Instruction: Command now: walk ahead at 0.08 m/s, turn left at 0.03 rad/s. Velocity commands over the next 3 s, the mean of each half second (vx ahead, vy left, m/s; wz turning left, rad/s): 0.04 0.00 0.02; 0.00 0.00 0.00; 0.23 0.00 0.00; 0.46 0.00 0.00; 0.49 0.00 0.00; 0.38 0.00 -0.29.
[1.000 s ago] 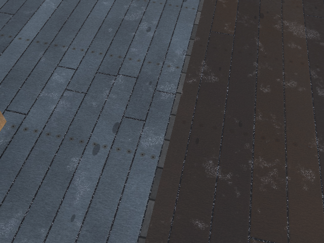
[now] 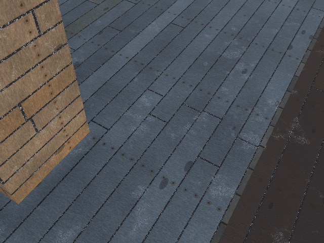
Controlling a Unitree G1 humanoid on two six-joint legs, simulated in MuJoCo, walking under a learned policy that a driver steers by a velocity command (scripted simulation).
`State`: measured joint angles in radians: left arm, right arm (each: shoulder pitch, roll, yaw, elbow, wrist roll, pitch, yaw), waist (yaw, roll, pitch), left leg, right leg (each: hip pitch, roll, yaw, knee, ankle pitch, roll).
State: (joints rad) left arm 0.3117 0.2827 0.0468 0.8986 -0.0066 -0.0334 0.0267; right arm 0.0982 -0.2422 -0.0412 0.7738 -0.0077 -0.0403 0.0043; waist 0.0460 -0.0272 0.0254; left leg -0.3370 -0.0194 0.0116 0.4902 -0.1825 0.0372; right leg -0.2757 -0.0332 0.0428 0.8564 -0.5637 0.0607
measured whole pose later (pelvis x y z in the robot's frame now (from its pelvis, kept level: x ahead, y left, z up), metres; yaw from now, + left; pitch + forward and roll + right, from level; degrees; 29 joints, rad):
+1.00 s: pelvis +0.05 -0.01 +0.00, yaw +0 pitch -2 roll +0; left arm 0.21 0.23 0.03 1.05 0.00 0.00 0.04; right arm 0.16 -0.23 -0.03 1.08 0.00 0.01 -0.03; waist 0.00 0.00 0.05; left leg -0.19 -0.02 0.01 0.51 -0.29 0.02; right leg -0.17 -0.03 0.00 0.50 -0.29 0.03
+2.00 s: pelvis +0.41 -0.01 +0.00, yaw -1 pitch +0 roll +1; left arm 0.26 0.25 0.06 0.96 -0.03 -0.10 0.02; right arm 0.20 -0.24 -0.05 1.00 0.00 -0.10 0.04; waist -0.02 -0.03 0.04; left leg -0.25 -0.06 0.08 0.38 -0.14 0.08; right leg -0.52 -0.11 0.04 1.21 -0.31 -0.05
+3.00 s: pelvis +0.94 -0.03 -0.01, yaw -11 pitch +2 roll -1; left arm 0.29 0.29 0.08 0.88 -0.02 -0.01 0.04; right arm 0.03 -0.24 -0.05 0.85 -0.02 -0.07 -0.01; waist 0.05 -0.03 0.05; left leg -0.44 0.03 0.06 0.49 -0.09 0.03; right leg -0.45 0.00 0.04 1.16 -0.54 0.03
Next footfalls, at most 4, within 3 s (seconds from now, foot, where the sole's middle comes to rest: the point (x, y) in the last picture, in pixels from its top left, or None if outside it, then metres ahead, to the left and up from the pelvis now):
0.20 right None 0.08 -0.14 -0.77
1.82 left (149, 239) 0.49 0.08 -0.77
2.34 right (207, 175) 0.79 -0.17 -0.77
2.86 left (163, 121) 1.10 0.05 -0.77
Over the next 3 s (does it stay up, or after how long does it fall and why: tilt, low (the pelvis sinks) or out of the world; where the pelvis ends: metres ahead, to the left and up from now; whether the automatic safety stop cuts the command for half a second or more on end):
stays up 0.94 -0.03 -0.01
